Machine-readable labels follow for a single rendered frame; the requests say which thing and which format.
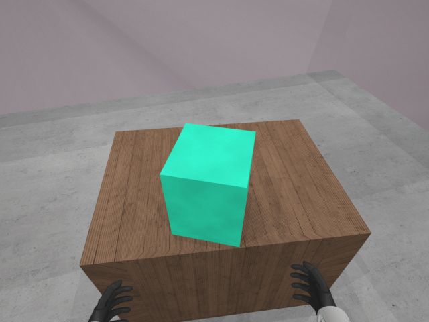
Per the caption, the robot right hand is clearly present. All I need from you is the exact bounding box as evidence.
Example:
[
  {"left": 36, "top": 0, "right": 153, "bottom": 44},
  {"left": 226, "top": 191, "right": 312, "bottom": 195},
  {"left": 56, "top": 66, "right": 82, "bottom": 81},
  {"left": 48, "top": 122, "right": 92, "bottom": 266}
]
[{"left": 290, "top": 261, "right": 336, "bottom": 315}]

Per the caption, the carton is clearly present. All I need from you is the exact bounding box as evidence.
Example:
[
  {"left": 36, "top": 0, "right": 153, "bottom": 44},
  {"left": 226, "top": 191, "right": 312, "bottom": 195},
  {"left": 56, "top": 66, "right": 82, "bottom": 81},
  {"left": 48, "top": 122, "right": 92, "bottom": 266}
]
[{"left": 160, "top": 123, "right": 256, "bottom": 247}]

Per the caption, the robot left hand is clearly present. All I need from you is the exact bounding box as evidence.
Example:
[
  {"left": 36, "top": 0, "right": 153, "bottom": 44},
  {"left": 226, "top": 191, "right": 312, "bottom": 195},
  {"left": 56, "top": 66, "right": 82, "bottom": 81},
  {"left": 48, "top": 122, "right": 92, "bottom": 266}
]
[{"left": 88, "top": 280, "right": 133, "bottom": 322}]

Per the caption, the pedestal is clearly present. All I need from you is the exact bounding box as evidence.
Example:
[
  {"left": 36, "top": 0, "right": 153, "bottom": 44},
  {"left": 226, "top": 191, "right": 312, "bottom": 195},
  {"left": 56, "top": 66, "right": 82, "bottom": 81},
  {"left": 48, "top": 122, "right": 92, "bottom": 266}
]
[{"left": 79, "top": 119, "right": 371, "bottom": 322}]

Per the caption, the right robot forearm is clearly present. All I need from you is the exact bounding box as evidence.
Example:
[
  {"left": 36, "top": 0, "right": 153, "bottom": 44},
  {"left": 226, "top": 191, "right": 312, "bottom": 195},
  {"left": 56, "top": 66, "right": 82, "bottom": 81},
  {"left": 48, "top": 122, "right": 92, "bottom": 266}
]
[{"left": 316, "top": 306, "right": 350, "bottom": 322}]

